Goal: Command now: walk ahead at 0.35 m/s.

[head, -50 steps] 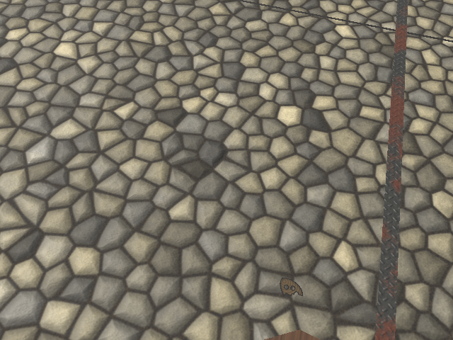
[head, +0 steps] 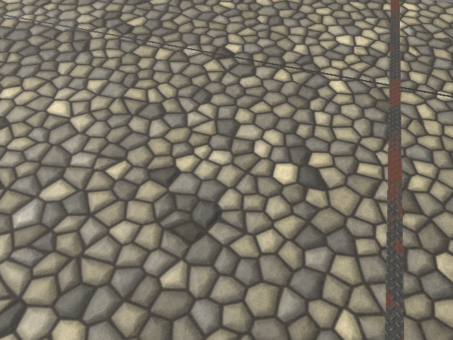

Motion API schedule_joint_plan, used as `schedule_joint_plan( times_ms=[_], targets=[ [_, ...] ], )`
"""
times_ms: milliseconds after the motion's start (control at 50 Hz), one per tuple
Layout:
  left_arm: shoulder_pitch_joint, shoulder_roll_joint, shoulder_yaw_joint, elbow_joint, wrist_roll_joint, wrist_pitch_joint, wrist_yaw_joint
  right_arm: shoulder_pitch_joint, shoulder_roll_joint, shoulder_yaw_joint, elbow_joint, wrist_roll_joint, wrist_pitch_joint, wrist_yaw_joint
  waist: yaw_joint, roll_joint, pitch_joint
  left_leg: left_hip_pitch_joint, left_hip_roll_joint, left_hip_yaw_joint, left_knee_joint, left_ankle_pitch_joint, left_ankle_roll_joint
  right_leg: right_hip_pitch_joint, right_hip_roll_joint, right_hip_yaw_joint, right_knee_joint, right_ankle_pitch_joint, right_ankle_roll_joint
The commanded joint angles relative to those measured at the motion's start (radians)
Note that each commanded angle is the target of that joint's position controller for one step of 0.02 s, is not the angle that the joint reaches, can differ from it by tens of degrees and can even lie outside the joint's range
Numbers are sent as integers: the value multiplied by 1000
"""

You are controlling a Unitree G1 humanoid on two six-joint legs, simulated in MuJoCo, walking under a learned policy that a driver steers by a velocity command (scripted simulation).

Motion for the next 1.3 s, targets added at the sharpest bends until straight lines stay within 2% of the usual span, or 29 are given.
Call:
schedule_joint_plan(
  times_ms=[20, 40, 80, 120, 220, 340, 400, 440, 460, 480, 500, 520, 540, 580, 620, 720, 800, 900, 960, 1000, 1020, 1040, 1060, 1080, 1100, 1140, 1180, 1240, 1300],
  targets=[
    [-198, 90, 11, -155, -10, -54, -2, 276, -173, -28, 49, -17, -31, 11, -119, 252, 0, 458, 402, -760, -394, -105, 251, -645, 57, 51, 521, -122, -23],
    [-181, 90, 12, -149, -28, -64, -12, 210, -121, -11, 28, -18, -42, 13, -80, 183, 44, 435, 380, -651, -376, -51, 220, -696, 10, 80, 589, -47, -52],
    [-176, 91, 20, -136, -18, -72, -20, 145, -95, 6, 1, -18, -48, 19, -45, 106, 67, 383, 315, -454, -389, 95, 159, -696, -58, 57, 530, 122, -77],
    [-180, 78, 26, -137, -4, -63, -30, 162, -66, 21, 4, -24, -35, 14, -34, 128, 57, 331, 258, -315, -409, 262, 125, -617, -80, 24, 436, 202, -63],
    [-349, 15, 4, -209, 6, -43, -37, 199, -125, 18, 0, -30, -18, -18, -58, 106, 104, 225, 220, -184, -474, 364, 131, -564, -49, -41, 116, 368, -2],
    [-477, 36, -4, -273, -6, -46, -61, 270, -130, 7, 23, -11, -12, -24, -66, 125, 149, 276, 260, -124, -486, 387, 113, -481, -13, -52, -100, 471, -45],
    [-382, 93, 21, -265, -4, -52, -68, 234, -162, -8, 9, -14, 2, -25, 12, 155, 54, 364, 283, -97, -332, 757, 83, -322, 38, -76, -113, 397, -93],
    [-80, 163, 65, -178, -5, -44, -55, 209, -148, -3, -6, -24, 18, -25, 159, 158, -125, 241, 216, -45, 36, 894, 33, 83, 62, -81, -98, 373, -145],
    [77, 231, 82, -145, 13, -39, -45, 255, -88, 16, -28, -36, 16, -21, 166, 3, -261, -61, 126, -15, 384, 530, -2, 414, -155, 220, -106, 244, -227],
    [111, 246, 75, -131, 20, -40, -55, 347, 37, 50, -24, -22, -10, -9, 99, -234, -399, -321, -51, -125, 683, -240, -39, 585, -346, 721, -310, 3, -358],
    [48, 164, 51, -135, 9, -48, -57, 239, -69, 24, -41, 7, -36, -3, 118, -144, -283, -428, 0, -219, 795, -239, -14, 498, -303, 723, -392, -78, -305],
    [-50, 128, 39, -154, 8, -56, -56, 147, -116, 11, -74, 27, -52, -3, 92, -96, -135, -477, 52, -182, 795, -148, 5, 341, -280, 560, -409, -1, -265],
    [-132, 105, 30, -171, 17, -66, -58, 107, -120, 9, -81, 19, -58, -13, 54, 3, -78, -424, 106, -166, 740, -46, 12, 182, -249, 442, -433, 119, -244],
    [-188, 51, 14, -171, 40, -76, -66, 129, -96, -3, -75, -1, -37, -22, -15, -4, -41, -304, 166, -167, 654, 38, 15, -7, -188, 283, -477, 268, -224],
    [-160, 55, 12, -153, 34, -77, -63, 141, -60, -2, -78, -3, -14, -24, -34, -18, -20, -282, 184, -157, 581, 40, 7, -73, -172, 222, -521, 287, -238],
    [-50, 115, 21, -126, 31, -69, -24, -55, -79, -9, -153, -24, -7, -23, 2, 10, 49, -450, 191, -134, 299, 281, -48, -35, -159, 139, -571, 368, -234],
    [29, 123, 20, -109, 19, -62, -13, -199, -52, 6, -192, -17, -18, -6, 50, 5, 62, -395, 139, -79, 66, 448, -53, -1, -121, 52, -567, 416, -196],
    [122, 132, 27, -70, 12, -36, -11, -326, -59, 19, -248, -6, -29, 25, 82, 3, 91, -439, 109, -74, -61, 372, -31, 190, -187, 53, -490, 486, -193],
    [95, 157, 38, -75, 12, -19, -6, -261, -108, 4, -248, -3, -37, 37, 20, -39, 37, -311, 64, -48, -96, 253, 11, 262, -213, 50, -375, 755, -164],
    [61, 133, 27, -95, 17, -11, -6, 30, -193, -40, -163, -9, -38, 29, -121, -38, -147, 110, 40, -32, -92, 276, 72, 151, -134, -16, -44, 937, -116],
    [127, 61, 3, -121, 30, -21, -12, 198, -283, -63, -130, -30, -35, 20, -128, 106, -314, 517, 284, -363, -65, 234, 190, -194, -33, -65, 323, 619, -58],
    [187, -19, -23, -110, 27, -46, -21, 247, -278, -58, -111, -22, -27, 24, -103, 300, -427, 706, 427, -766, -218, 68, 288, -463, 117, 21, 574, -117, -25],
    [90, 93, 5, -123, -5, -67, -25, 207, -195, -32, -115, -13, -28, 23, -124, 232, -330, 650, 384, -724, -265, -19, 238, -579, 60, 112, 675, -127, -49],
    [2, 127, 14, -154, -22, -81, -25, 107, -162, -21, -138, -11, -30, 19, -103, 193, -190, 499, 356, -575, -289, 42, 199, -625, 6, 78, 667, -32, -63],
    [-41, 125, 17, -159, -14, -84, -17, 31, -136, -12, -154, -22, -33, 20, -74, 115, -116, 345, 323, -472, -323, 136, 183, -586, -41, 54, 619, 62, -63],
    [-20, 91, 25, -153, 2, -62, -12, -27, -85, 3, -155, -41, -38, 27, -6, 117, -56, 152, 265, -346, -387, 234, 165, -468, -93, 58, 530, 150, -58],
    [-1, 49, 22, -150, 5, -39, -10, -12, -95, 2, -141, -33, -41, 27, 16, 120, -31, 85, 249, -284, -434, 269, 177, -442, -107, 47, 466, 169, -45],
    [-102, 58, 26, -190, 19, -29, -6, 38, -140, -8, -121, -32, -41, 8, 5, 94, 15, 82, 246, -228, -473, 329, 185, -531, -116, 37, 317, 299, -11],
    [-202, 43, 21, -222, 20, -36, -15, 76, -144, -7, -109, -26, -33, -6, -19, 99, 33, 93, 206, -152, -481, 358, 152, -524, -94, 14, 117, 474, -1]
  ],
)
Keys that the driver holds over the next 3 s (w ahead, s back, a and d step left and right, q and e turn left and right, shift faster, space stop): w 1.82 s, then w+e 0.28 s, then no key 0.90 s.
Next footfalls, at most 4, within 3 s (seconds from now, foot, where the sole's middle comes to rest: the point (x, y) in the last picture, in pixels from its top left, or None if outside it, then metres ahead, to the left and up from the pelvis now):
0.44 right None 0.40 -0.14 -0.76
1.00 left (197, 277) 0.72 0.10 -0.76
1.54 right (266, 201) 1.04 -0.14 -0.76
2.08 left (207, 140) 1.36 0.09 -0.76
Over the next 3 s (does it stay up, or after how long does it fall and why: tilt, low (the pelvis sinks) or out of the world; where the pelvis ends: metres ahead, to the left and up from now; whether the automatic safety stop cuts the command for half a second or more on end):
stays up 1.35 -0.05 0.01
